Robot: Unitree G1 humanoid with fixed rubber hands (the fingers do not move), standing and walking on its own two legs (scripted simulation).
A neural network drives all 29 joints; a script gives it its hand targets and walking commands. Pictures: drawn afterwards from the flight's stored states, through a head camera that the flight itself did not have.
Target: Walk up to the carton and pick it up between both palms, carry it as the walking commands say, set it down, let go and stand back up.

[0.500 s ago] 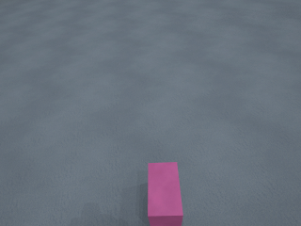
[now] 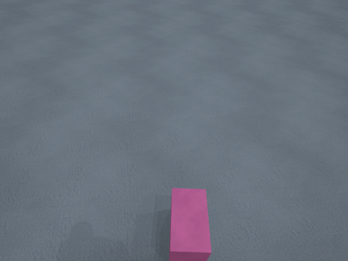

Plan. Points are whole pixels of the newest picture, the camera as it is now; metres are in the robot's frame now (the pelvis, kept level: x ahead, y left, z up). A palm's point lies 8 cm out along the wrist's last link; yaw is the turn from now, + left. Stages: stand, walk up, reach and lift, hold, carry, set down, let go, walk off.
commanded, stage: walk up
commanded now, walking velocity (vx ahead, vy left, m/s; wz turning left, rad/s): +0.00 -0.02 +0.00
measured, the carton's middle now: (187, 226) +0.46 -0.05 -0.65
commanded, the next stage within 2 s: stand in 0.44 s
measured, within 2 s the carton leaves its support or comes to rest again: neither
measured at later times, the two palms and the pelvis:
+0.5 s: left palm out of the picture +0.01 +0.22 -0.13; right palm out of the picture +0.00 -0.25 -0.15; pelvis -0.01 -0.02 +0.00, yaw +0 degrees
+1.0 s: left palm out of the picture +0.12 +0.22 -0.14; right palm out of the picture +0.14 -0.26 -0.13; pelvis -0.03 -0.02 -0.03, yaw +0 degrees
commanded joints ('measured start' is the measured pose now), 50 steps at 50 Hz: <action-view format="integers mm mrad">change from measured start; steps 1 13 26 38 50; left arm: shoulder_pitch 60 50 25 41 -258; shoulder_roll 54 84 56 68 109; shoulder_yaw -26 -43 -33 -46 9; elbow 28 39 14 19 -354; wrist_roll -11 -7 6 -6 -14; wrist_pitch -3 -19 -12 -19 493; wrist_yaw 19 19 7 12 -5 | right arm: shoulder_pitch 24 26 33 38 -134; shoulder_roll -109 -97 -91 -106 -126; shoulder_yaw -10 -11 4 -5 26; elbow -32 -23 -10 -27 -329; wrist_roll -19 -13 -28 -23 40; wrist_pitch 9 22 19 16 508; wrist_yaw -11 -9 -7 -11 47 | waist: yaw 6 -6 1 -9 -38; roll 117 -48 28 42 15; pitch -35 33 84 33 -79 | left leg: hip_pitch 7 -5 -52 -14 -344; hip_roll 138 65 105 98 10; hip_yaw -86 -54 -81 -67 -43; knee -15 -54 -110 -65 126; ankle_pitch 300 70 -6 42 -64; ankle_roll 26 -12 0 4 5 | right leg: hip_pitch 120 89 38 47 54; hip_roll -60 -119 -86 -99 20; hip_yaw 23 179 118 143 2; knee -134 -249 -207 -220 44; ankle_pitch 183 182 49 90 49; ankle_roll -2 -36 -22 -33 23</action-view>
